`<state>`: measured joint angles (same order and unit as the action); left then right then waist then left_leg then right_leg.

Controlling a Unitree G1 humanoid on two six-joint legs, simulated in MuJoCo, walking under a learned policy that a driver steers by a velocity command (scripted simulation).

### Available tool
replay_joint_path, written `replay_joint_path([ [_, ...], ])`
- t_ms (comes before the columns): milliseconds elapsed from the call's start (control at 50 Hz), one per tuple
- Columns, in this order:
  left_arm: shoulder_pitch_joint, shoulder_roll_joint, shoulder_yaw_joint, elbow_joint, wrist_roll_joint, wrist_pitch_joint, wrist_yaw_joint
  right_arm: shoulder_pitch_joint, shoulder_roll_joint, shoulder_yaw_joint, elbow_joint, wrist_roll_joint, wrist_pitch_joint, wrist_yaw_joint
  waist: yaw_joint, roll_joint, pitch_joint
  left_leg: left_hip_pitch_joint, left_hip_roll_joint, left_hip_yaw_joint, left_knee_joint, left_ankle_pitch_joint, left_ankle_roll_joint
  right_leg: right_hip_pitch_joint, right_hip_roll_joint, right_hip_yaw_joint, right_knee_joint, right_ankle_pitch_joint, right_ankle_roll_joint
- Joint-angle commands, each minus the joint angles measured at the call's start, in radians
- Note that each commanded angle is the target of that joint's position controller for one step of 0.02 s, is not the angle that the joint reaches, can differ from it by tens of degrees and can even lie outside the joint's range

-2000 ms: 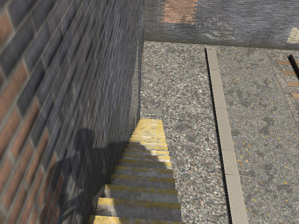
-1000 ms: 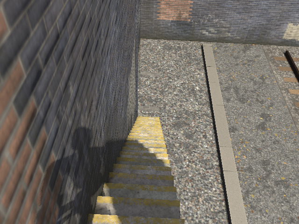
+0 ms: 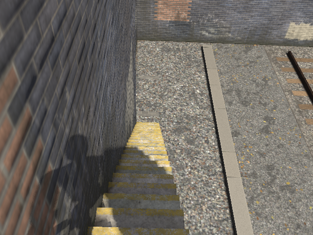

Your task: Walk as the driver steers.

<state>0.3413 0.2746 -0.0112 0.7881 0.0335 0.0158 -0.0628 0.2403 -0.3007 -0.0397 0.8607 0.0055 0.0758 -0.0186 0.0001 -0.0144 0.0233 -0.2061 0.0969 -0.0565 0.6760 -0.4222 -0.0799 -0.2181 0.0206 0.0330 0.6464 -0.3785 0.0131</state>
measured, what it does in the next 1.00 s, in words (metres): stands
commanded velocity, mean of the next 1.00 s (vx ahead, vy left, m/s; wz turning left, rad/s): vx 0.03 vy -0.09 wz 0.00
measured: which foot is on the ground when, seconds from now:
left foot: down 0.00-1.00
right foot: down 0.00-1.00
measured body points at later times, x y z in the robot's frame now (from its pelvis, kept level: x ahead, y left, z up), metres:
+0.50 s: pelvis +0.00 +0.00 +0.00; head -0.01 +0.02 +0.45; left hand +0.07 +0.25 -0.14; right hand +0.08 -0.29 -0.11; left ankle -0.03 +0.17 -0.72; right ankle -0.02 -0.14 -0.72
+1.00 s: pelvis +0.00 +0.01 +0.01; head +0.00 +0.03 +0.46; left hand +0.07 +0.25 -0.13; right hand +0.09 -0.27 -0.10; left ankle -0.03 +0.17 -0.72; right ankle -0.02 -0.14 -0.72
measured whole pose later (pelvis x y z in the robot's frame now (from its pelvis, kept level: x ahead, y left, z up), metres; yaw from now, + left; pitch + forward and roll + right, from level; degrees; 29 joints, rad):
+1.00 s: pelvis +0.00 +0.01 +0.01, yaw +0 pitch -2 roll -2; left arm 0.31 0.26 -0.02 0.80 0.03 0.01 -0.06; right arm 0.22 -0.28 -0.01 0.84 0.01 0.06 -0.01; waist 0.00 -0.03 0.04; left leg -0.17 0.09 -0.05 0.58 -0.37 -0.07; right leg -0.18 0.01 0.04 0.54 -0.32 0.03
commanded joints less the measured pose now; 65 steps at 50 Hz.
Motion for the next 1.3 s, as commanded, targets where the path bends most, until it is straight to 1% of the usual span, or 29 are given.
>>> replay_joint_path([
  [20, 0.028, 0.102, 0.024, -0.049, 0.000, -0.010, 0.002, -0.003, -0.153, -0.034, -0.051, -0.001, -0.009, -0.004, -0.001, 0.020, 0.030, -0.081, 0.007, -0.007, -0.103, 0.244, 0.074, 0.016, -0.048, 0.083, -0.107, 0.241, -0.101],
  [460, 0.020, 0.102, 0.023, -0.053, -0.003, -0.009, 0.002, -0.002, -0.157, -0.030, -0.055, -0.001, -0.009, -0.003, 0.004, 0.020, 0.029, -0.084, 0.011, -0.010, -0.104, 0.227, 0.081, 0.008, -0.049, 0.094, -0.099, 0.241, -0.102],
  [480, 0.019, 0.078, 0.017, -0.048, -0.037, -0.006, 0.005, 0.004, -0.088, 0.005, -0.083, -0.002, -0.018, -0.005, 0.006, -0.028, 0.059, -0.109, 0.027, -0.034, -0.181, 0.140, 0.066, 0.018, -0.051, 0.092, -0.156, 0.195, -0.098],
  [500, 0.054, 0.058, 0.003, -0.049, 0.005, -0.028, 0.007, -0.024, -0.142, -0.020, -0.022, 0.020, -0.001, 0.009, 0.040, 0.135, 0.076, -0.105, -0.041, 0.023, -0.138, 0.095, 0.044, 0.032, -0.134, 0.147, -0.180, 0.341, -0.081],
  [580, 0.038, 0.104, 0.013, -0.011, 0.000, -0.041, 0.023, 0.009, -0.092, -0.007, -0.003, 0.026, 0.005, 0.020, -0.007, -0.003, 0.050, -0.002, -0.006, -0.010, -0.199, 0.209, 0.034, 0.023, -0.111, 0.103, -0.184, 0.395, -0.054],
  [680, 0.005, 0.079, 0.003, -0.012, 0.005, -0.042, 0.025, -0.018, -0.079, -0.002, 0.013, 0.027, -0.006, 0.022, -0.008, 0.005, 0.022, 0.020, 0.004, -0.004, -0.247, 0.314, 0.031, 0.071, -0.117, 0.093, -0.205, 0.419, -0.054],
  [740, 0.005, 0.073, 0.002, -0.018, 0.003, -0.030, 0.034, -0.016, -0.072, 0.002, -0.001, 0.012, -0.011, 0.025, -0.005, -0.016, -0.008, 0.040, 0.012, 0.008, -0.248, 0.385, 0.025, 0.096, -0.104, 0.081, -0.207, 0.392, -0.050],
  [760, -0.030, 0.121, 0.025, -0.041, 0.012, -0.008, 0.014, 0.018, -0.125, -0.018, -0.030, -0.013, -0.013, -0.002, -0.043, -0.066, -0.041, 0.095, 0.057, -0.027, -0.168, 0.498, 0.057, 0.051, -0.037, 0.061, -0.116, 0.253, -0.074],
  [780, 0.015, 0.045, 0.010, -0.008, -0.025, -0.008, 0.005, -0.008, -0.100, 0.001, -0.036, 0.019, -0.028, -0.016, 0.008, -0.094, -0.025, 0.034, 0.102, -0.108, -0.233, 0.398, 0.073, 0.048, -0.071, 0.062, -0.197, 0.137, -0.064],
  [840, 0.031, 0.023, 0.001, -0.001, -0.020, -0.009, -0.005, -0.037, -0.093, 0.005, -0.053, 0.016, -0.036, -0.016, 0.014, -0.002, 0.057, -0.042, 0.069, -0.060, -0.252, 0.288, 0.051, 0.073, -0.093, 0.096, -0.258, 0.170, -0.068],
  [860, 0.002, 0.061, 0.011, -0.016, -0.008, -0.008, 0.005, -0.033, -0.104, 0.011, -0.070, -0.010, -0.043, -0.005, 0.000, 0.030, 0.064, -0.082, 0.047, -0.031, -0.256, 0.238, 0.040, 0.113, -0.078, 0.103, -0.232, 0.216, -0.074],
  [880, -0.017, 0.094, 0.020, -0.035, 0.013, -0.011, 0.007, -0.024, -0.170, -0.024, -0.043, -0.006, -0.034, 0.002, -0.005, 0.118, 0.030, -0.033, 0.027, -0.007, -0.184, 0.371, 0.050, 0.078, -0.071, 0.081, -0.159, 0.265, -0.076],
  [900, -0.010, 0.103, 0.022, -0.041, 0.012, -0.015, 0.006, -0.004, -0.156, -0.022, -0.045, 0.000, -0.031, 0.003, -0.011, 0.116, -0.014, -0.001, 0.038, -0.016, -0.159, 0.447, 0.064, 0.067, -0.065, 0.069, -0.133, 0.270, -0.075],
  [920, 0.007, 0.053, 0.008, -0.027, -0.034, -0.020, -0.004, -0.036, -0.050, 0.019, -0.075, 0.011, -0.035, -0.004, 0.005, 0.044, 0.000, -0.028, 0.069, -0.060, -0.242, 0.353, 0.058, 0.073, -0.086, 0.079, -0.221, 0.219, -0.063],
  [940, 0.024, 0.072, 0.016, -0.023, -0.031, -0.015, 0.005, -0.031, -0.076, 0.017, -0.081, -0.001, -0.037, 0.002, 0.009, 0.051, 0.045, -0.057, 0.046, -0.034, -0.227, 0.280, 0.049, 0.082, -0.072, 0.084, -0.220, 0.213, -0.066],
  [960, -0.009, 0.095, 0.019, -0.039, 0.011, -0.016, 0.005, -0.028, -0.154, -0.020, -0.056, 0.001, -0.027, 0.004, -0.005, 0.102, 0.017, -0.025, 0.028, -0.004, -0.160, 0.366, 0.059, 0.065, -0.066, 0.080, -0.150, 0.275, -0.075],
  [980, -0.014, 0.101, 0.021, -0.049, 0.011, -0.016, 0.004, -0.011, -0.151, -0.021, -0.058, 0.002, -0.023, 0.003, -0.010, 0.094, -0.014, -0.015, 0.033, -0.009, -0.142, 0.411, 0.066, 0.066, -0.063, 0.073, -0.126, 0.291, -0.077],
  [1000, 0.004, 0.079, 0.018, -0.043, -0.030, -0.013, 0.006, -0.018, -0.073, 0.017, -0.089, -0.001, -0.029, 0.000, 0.003, 0.033, 0.015, -0.063, 0.048, -0.035, -0.203, 0.313, 0.057, 0.081, -0.068, 0.077, -0.184, 0.259, -0.075],
  [1020, -0.006, 0.084, 0.017, -0.050, 0.005, -0.013, 0.004, -0.033, -0.156, -0.020, -0.065, 0.001, -0.021, 0.002, 0.003, 0.094, 0.014, -0.041, 0.023, 0.002, -0.142, 0.332, 0.061, 0.051, -0.062, 0.081, -0.137, 0.285, -0.081],
  [1040, 0.000, 0.078, 0.018, -0.046, -0.030, -0.013, 0.005, -0.023, -0.078, 0.015, -0.100, 0.000, -0.027, -0.002, 0.001, 0.024, 0.017, -0.067, 0.040, -0.028, -0.196, 0.274, 0.054, 0.080, -0.069, 0.082, -0.182, 0.273, -0.081],
  [1060, -0.010, 0.086, 0.017, -0.054, 0.003, -0.012, 0.003, -0.036, -0.161, -0.021, -0.072, 0.000, -0.019, 0.000, 0.004, 0.081, 0.014, -0.051, 0.019, 0.007, -0.136, 0.301, 0.059, 0.054, -0.062, 0.087, -0.133, 0.298, -0.087],
  [1080, -0.006, 0.077, 0.017, -0.053, -0.029, -0.012, 0.005, -0.025, -0.089, 0.013, -0.106, 0.000, -0.024, -0.005, 0.003, 0.015, 0.022, -0.074, 0.036, -0.022, -0.189, 0.259, 0.050, 0.076, -0.068, 0.086, -0.178, 0.287, -0.087],
  [1100, -0.010, 0.086, 0.017, -0.057, 0.003, -0.012, 0.003, -0.037, -0.167, -0.022, -0.080, 0.000, -0.017, -0.002, 0.005, 0.072, 0.014, -0.055, 0.015, 0.011, -0.128, 0.281, 0.057, 0.054, -0.063, 0.092, -0.132, 0.312, -0.092],
  [1140, -0.004, 0.066, 0.014, -0.052, -0.032, -0.011, 0.005, -0.033, -0.100, 0.013, -0.111, 0.000, -0.025, -0.006, 0.011, 0.010, 0.042, -0.076, 0.028, -0.011, -0.190, 0.202, 0.042, 0.063, -0.068, 0.098, -0.191, 0.276, -0.092],
  [1160, -0.016, 0.089, 0.018, -0.065, 0.005, -0.012, 0.001, -0.040, -0.182, -0.024, -0.091, 0.001, -0.017, -0.006, 0.006, 0.066, 0.019, -0.059, 0.012, 0.017, -0.122, 0.263, 0.052, 0.058, -0.065, 0.100, -0.137, 0.324, -0.097],
  [1200, -0.015, 0.079, 0.018, -0.065, -0.034, -0.015, 0.002, -0.017, -0.094, 0.013, -0.120, 0.000, -0.021, -0.008, 0.002, -0.022, 0.014, -0.068, 0.031, -0.014, -0.180, 0.224, 0.047, 0.062, -0.063, 0.093, -0.173, 0.289, -0.097],
  [1240, -0.011, 0.067, 0.015, -0.060, -0.030, -0.012, 0.002, -0.033, -0.112, 0.010, -0.125, 0.003, -0.025, -0.009, 0.010, -0.003, 0.047, -0.073, 0.024, -0.003, -0.188, 0.184, 0.038, 0.062, -0.068, 0.107, -0.196, 0.280, -0.097],
  [1260, -0.019, 0.093, 0.019, -0.070, 0.005, -0.012, -0.001, -0.038, -0.186, -0.024, -0.102, 0.001, -0.017, -0.008, 0.007, 0.051, 0.019, -0.058, 0.011, 0.023, -0.120, 0.246, 0.047, 0.062, -0.065, 0.108, -0.139, 0.330, -0.102],
  [1300, -0.018, 0.081, 0.019, -0.071, -0.035, -0.015, 0.000, -0.011, -0.096, 0.014, -0.130, 0.002, -0.022, -0.010, 0.002, -0.034, 0.010, -0.063, 0.031, -0.008, -0.181, 0.222, 0.043, 0.066, -0.062, 0.098, -0.174, 0.299, -0.101],
])
Keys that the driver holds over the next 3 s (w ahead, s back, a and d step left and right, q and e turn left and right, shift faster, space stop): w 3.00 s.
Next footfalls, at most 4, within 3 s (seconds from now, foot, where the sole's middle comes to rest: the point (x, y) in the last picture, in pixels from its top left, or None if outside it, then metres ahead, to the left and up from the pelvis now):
none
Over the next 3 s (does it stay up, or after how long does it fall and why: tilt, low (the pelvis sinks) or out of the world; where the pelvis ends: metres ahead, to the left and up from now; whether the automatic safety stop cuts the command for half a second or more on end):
stays up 0.00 0.00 0.02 its command is cut before an obstacle from the start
